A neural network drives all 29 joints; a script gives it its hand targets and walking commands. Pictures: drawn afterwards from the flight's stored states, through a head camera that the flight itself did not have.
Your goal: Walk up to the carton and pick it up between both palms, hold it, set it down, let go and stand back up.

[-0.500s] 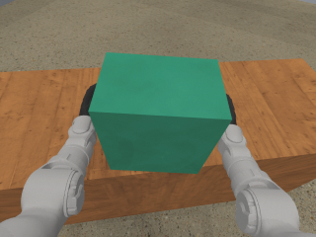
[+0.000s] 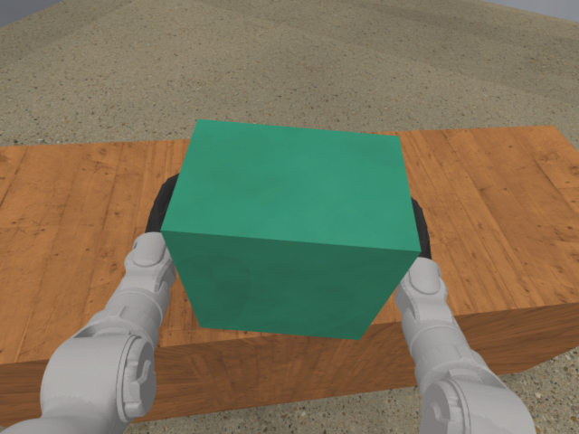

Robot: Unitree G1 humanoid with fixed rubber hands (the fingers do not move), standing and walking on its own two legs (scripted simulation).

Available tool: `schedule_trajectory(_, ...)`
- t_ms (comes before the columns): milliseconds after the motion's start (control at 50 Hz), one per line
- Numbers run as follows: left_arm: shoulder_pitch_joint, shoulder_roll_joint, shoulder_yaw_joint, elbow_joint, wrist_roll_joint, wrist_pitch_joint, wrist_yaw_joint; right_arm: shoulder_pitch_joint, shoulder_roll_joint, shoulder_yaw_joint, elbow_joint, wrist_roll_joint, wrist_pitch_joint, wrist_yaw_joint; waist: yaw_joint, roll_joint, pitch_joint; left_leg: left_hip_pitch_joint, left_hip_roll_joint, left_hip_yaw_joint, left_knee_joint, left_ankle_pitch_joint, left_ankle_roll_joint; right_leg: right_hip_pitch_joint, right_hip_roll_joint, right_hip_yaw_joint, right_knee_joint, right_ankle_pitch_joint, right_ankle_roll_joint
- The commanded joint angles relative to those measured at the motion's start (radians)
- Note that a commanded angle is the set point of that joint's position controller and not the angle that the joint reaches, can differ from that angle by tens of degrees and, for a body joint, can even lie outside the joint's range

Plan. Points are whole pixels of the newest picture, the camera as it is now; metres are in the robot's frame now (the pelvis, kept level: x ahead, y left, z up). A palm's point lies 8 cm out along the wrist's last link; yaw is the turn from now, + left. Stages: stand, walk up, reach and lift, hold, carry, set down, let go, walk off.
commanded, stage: reach and lift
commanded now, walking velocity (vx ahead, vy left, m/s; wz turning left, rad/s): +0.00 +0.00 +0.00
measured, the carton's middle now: (288, 242) +0.41 +0.01 +0.01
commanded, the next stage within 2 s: none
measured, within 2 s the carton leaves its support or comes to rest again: leaves its support in 0.18 s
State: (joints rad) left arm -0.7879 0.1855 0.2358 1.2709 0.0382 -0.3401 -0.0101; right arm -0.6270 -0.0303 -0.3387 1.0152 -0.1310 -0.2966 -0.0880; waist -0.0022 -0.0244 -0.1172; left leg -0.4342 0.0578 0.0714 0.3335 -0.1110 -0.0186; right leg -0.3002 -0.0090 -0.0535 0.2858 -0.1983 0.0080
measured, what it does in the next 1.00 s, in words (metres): stands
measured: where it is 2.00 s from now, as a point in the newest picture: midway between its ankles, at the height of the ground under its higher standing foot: outside the picture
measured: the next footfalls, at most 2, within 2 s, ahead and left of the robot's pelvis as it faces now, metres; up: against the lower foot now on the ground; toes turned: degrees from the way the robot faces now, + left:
none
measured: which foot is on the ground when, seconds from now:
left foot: down 0.00-1.00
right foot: down 0.00-1.00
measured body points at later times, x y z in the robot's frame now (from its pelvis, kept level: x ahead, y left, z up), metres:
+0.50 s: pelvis -0.02 +0.00 +0.00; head +0.03 +0.03 +0.45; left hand +0.40 +0.19 +0.05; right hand +0.37 -0.18 +0.04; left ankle +0.02 +0.13 -0.75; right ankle -0.05 -0.12 -0.75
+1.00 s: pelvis -0.01 +0.00 +0.00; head +0.01 +0.01 +0.45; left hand +0.41 +0.19 +0.10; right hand +0.39 -0.18 +0.09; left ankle +0.02 +0.13 -0.75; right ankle -0.05 -0.12 -0.75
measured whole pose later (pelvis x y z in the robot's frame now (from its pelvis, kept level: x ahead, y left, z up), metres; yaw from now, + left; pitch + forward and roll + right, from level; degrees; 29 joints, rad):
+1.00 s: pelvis -0.01 +0.00 +0.00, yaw +1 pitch +11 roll -1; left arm -0.73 0.18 0.04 1.00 -0.13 -0.15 0.07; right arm -0.59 -0.15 -0.09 0.91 0.14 -0.22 -0.13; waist 0.00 0.00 -0.18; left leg -0.43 0.06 0.05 0.35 -0.11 -0.02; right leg -0.29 -0.01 -0.07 0.29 -0.19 0.01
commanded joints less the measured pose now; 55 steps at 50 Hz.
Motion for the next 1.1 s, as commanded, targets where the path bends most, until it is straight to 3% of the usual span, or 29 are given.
schedule_trajectory(0, -0.529, -0.633, -0.232, -0.180, 0.090, -0.081, -0.156, -0.603, 0.598, 0.373, -0.130, -0.084, -0.109, 0.141, 0.001, 0.061, -0.589, 0.423, -0.037, -0.003, 0.092, 0.545, -0.049, 0.137, 0.020, -0.004, 0.045, 0.602, 0.018)
schedule_trajectory(80, -0.571, -0.641, -0.241, -0.198, 0.099, -0.113, -0.154, -0.626, 0.613, 0.395, -0.146, -0.104, -0.160, 0.134, -0.005, 0.063, -0.613, 0.375, -0.045, 0.004, 0.077, 0.502, -0.036, 0.203, 0.007, 0.003, 0.064, 0.654, 0.025)
schedule_trajectory(140, -0.583, -0.650, -0.232, -0.192, 0.101, -0.141, -0.152, -0.640, 0.607, 0.394, -0.130, -0.140, -0.213, 0.128, -0.014, 0.033, -0.623, 0.394, -0.040, 0.005, 0.078, 0.511, -0.040, 0.199, 0.011, -0.013, 0.061, 0.659, 0.026)
schedule_trajectory(160, -0.614, -0.653, -0.245, -0.214, 0.100, -0.155, -0.150, -0.657, 0.594, 0.380, -0.133, -0.141, -0.233, 0.128, -0.022, 0.042, -0.652, 0.407, -0.041, 0.003, 0.079, 0.514, -0.045, 0.185, 0.014, -0.014, 0.058, 0.641, 0.022)
schedule_trajectory(200, -0.628, -0.660, -0.252, -0.215, 0.118, -0.171, -0.141, -0.677, 0.595, 0.366, -0.102, -0.160, -0.264, 0.131, -0.011, 0.059, -0.663, 0.459, -0.036, 0.007, 0.083, 0.520, -0.058, 0.125, 0.025, -0.024, 0.031, 0.564, 0.016)
schedule_trajectory(240, -0.678, -0.650, -0.251, -0.210, 0.113, -0.193, -0.133, -0.714, 0.587, 0.346, -0.087, -0.178, -0.298, 0.130, -0.018, 0.033, -0.661, 0.451, -0.041, 0.012, 0.072, 0.463, -0.053, 0.105, 0.028, -0.034, 0.028, 0.527, 0.018)
schedule_trajectory(280, -0.665, -0.636, -0.204, -0.161, 0.147, -0.201, -0.138, -0.730, 0.576, 0.315, -0.067, -0.202, -0.317, 0.125, 0.002, 0.025, -0.615, 0.391, -0.051, 0.023, 0.056, 0.372, -0.042, 0.126, 0.014, -0.026, 0.024, 0.483, 0.020)
schedule_trajectory(320, -0.668, -0.631, -0.184, -0.134, 0.158, -0.200, -0.137, -0.747, 0.558, 0.289, -0.046, -0.225, -0.332, 0.125, 0.002, 0.033, -0.624, 0.370, -0.048, 0.030, 0.035, 0.318, -0.037, 0.132, 0.011, -0.029, 0.018, 0.433, 0.015)
schedule_trajectory(440, -0.686, -0.612, -0.195, -0.135, 0.152, -0.175, -0.110, -0.807, 0.526, 0.261, -0.025, -0.221, -0.329, 0.131, 0.022, 0.051, -0.665, 0.358, -0.046, 0.042, 0.027, 0.224, -0.036, 0.057, 0.020, -0.030, 0.012, 0.293, -0.002)
schedule_trajectory(520, -0.713, -0.616, -0.224, -0.156, 0.110, -0.142, -0.093, -0.818, 0.530, 0.288, 0.000, -0.177, -0.283, 0.144, 0.043, 0.055, -0.665, 0.401, -0.047, 0.044, 0.044, 0.237, -0.025, -0.025, 0.031, -0.035, 0.003, 0.223, -0.005)
schedule_trajectory(600, -0.694, -0.667, -0.295, -0.212, 0.063, -0.126, -0.081, -0.832, 0.524, 0.371, -0.047, -0.101, -0.264, 0.147, 0.050, 0.082, -0.753, 0.478, -0.040, 0.024, 0.093, 0.401, -0.044, -0.019, 0.052, -0.026, 0.014, 0.314, -0.010)
schedule_trajectory(700, -0.780, -0.717, -0.413, -0.350, -0.029, -0.103, -0.064, -0.854, 0.557, 0.433, -0.130, -0.033, -0.198, 0.145, 0.003, 0.097, -0.809, 0.523, -0.038, -0.009, 0.113, 0.406, -0.058, -0.057, 0.060, -0.019, 0.012, 0.279, -0.023)
schedule_trajectory(720, -0.783, -0.721, -0.422, -0.360, -0.046, -0.097, -0.062, -0.869, 0.555, 0.453, -0.169, -0.020, -0.188, 0.146, 0.020, 0.089, -0.819, 0.514, -0.043, -0.011, 0.115, 0.407, -0.055, -0.067, 0.060, -0.019, 0.015, 0.272, -0.022)
schedule_trajectory(800, -0.743, -0.756, -0.500, -0.493, -0.086, -0.058, -0.057, -0.848, 0.571, 0.561, -0.280, 0.083, -0.136, 0.138, 0.006, 0.103, -0.859, 0.579, -0.041, -0.043, 0.159, 0.559, -0.065, -0.012, 0.066, -0.002, 0.030, 0.407, -0.019)
schedule_trajectory(840, -0.699, -0.770, -0.518, -0.555, -0.097, -0.015, -0.062, -0.858, 0.573, 0.620, -0.368, 0.133, -0.099, 0.124, -0.005, 0.086, -0.841, 0.603, -0.050, -0.056, 0.167, 0.618, -0.060, 0.017, 0.071, 0.006, 0.032, 0.481, -0.011)
schedule_trajectory(860, -0.688, -0.758, -0.507, -0.559, -0.089, 0.010, -0.071, -0.843, 0.575, 0.625, -0.374, 0.145, -0.070, 0.116, 0.003, 0.075, -0.779, 0.562, -0.057, -0.054, 0.151, 0.564, -0.053, 0.042, 0.062, 0.014, 0.027, 0.469, -0.004)
schedule_trajectory(900, -0.696, -0.778, -0.545, -0.645, -0.107, 0.068, -0.075, -0.813, 0.561, 0.641, -0.405, 0.174, -0.012, 0.104, -0.043, 0.079, -0.746, 0.575, -0.061, -0.064, 0.133, 0.534, -0.054, 0.080, 0.062, 0.014, 0.026, 0.454, -0.002)
schedule_trajectory(920, -0.703, -0.783, -0.539, -0.689, -0.111, 0.096, -0.077, -0.817, 0.567, 0.656, -0.440, 0.196, 0.016, 0.102, -0.040, 0.073, -0.720, 0.581, -0.064, -0.069, 0.125, 0.521, -0.047, 0.067, 0.059, 0.014, 0.023, 0.442, -0.005)
schedule_trajectory(940, -0.690, -0.762, -0.527, -0.706, -0.105, 0.124, -0.078, -0.825, 0.571, 0.675, -0.466, 0.213, 0.042, 0.100, -0.017, 0.056, -0.726, 0.587, -0.063, -0.064, 0.121, 0.523, -0.040, 0.082, 0.056, 0.022, 0.020, 0.445, 0.000)
schedule_trajectory(1000, -0.639, -0.762, -0.530, -0.784, -0.108, 0.244, -0.091, -0.845, 0.563, 0.721, -0.571, 0.274, 0.130, 0.089, -0.028, 0.035, -0.665, 0.559, -0.077, -0.073, 0.106, 0.518, -0.026, 0.179, 0.055, 0.044, 0.028, 0.510, 0.014)
schedule_trajectory(1020, -0.607, -0.760, -0.515, -0.802, -0.099, 0.290, -0.097, -0.867, 0.548, 0.736, -0.636, 0.297, 0.154, 0.084, -0.018, 0.021, -0.648, 0.563, -0.077, -0.074, 0.094, 0.506, -0.020, 0.197, 0.056, 0.041, 0.027, 0.509, 0.018)
schedule_trajectory(1040, -0.613, -0.728, -0.487, -0.819, -0.097, 0.329, -0.103, -0.889, 0.542, 0.737, -0.652, 0.304, 0.184, 0.077, -0.007, -0.012, -0.616, 0.533, -0.085, -0.071, 0.081, 0.467, -0.006, 0.206, 0.053, 0.045, 0.024, 0.498, 0.026)
schedule_trajectory(1080, -0.614, -0.702, -0.446, -0.824, -0.072, 0.413, -0.117, -0.886, 0.525, 0.685, -0.635, 0.306, 0.242, 0.068, -0.017, -0.028, -0.516, 0.529, -0.087, -0.065, 0.047, 0.393, 0.001, 0.223, 0.051, 0.035, 0.012, 0.456, 0.036)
